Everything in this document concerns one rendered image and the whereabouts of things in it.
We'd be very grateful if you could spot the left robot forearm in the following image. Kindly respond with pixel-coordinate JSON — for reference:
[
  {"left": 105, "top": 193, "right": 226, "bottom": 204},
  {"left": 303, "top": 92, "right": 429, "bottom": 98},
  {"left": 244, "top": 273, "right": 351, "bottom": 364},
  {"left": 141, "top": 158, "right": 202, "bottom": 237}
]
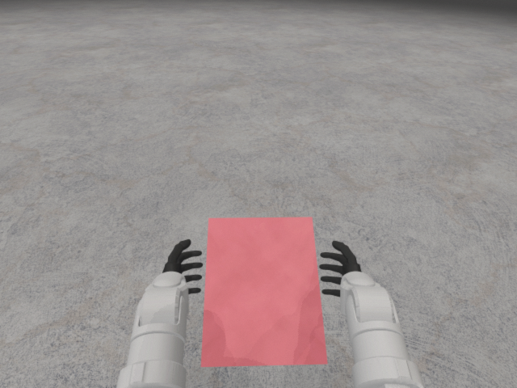
[{"left": 116, "top": 272, "right": 189, "bottom": 388}]

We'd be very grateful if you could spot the right robot forearm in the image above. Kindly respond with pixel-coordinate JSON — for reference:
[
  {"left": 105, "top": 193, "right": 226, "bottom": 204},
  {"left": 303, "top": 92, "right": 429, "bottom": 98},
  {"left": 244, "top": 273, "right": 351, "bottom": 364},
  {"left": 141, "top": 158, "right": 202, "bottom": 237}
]
[{"left": 340, "top": 272, "right": 425, "bottom": 388}]

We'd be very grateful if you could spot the robot left hand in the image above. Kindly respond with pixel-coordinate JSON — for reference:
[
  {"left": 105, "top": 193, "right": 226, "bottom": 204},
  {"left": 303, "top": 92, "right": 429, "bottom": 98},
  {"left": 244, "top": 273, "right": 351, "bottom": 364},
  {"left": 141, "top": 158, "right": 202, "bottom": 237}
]
[{"left": 162, "top": 239, "right": 203, "bottom": 294}]

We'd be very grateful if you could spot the robot right hand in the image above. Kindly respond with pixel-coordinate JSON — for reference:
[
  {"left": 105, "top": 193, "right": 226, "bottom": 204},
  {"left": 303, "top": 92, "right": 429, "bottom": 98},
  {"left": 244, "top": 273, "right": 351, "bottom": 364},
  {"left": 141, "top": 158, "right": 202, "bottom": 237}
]
[{"left": 319, "top": 241, "right": 361, "bottom": 297}]

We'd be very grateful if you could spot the carton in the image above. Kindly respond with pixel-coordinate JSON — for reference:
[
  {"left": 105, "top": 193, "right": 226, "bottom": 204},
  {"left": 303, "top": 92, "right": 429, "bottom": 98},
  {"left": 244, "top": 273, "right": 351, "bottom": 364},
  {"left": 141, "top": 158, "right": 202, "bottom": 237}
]
[{"left": 201, "top": 217, "right": 328, "bottom": 367}]

